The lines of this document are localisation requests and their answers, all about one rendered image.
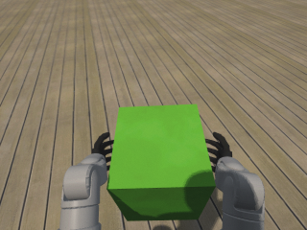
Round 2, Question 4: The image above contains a robot left hand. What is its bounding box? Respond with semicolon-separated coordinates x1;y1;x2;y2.
91;132;114;171

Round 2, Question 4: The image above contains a right robot forearm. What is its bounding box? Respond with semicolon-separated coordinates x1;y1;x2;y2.
215;156;265;230

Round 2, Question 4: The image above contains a robot right hand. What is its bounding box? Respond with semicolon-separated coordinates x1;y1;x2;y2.
205;131;232;173

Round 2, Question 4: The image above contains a left robot forearm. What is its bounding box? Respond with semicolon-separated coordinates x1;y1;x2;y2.
58;153;107;230

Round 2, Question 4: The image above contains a carton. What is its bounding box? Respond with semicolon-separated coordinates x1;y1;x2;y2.
106;103;216;221

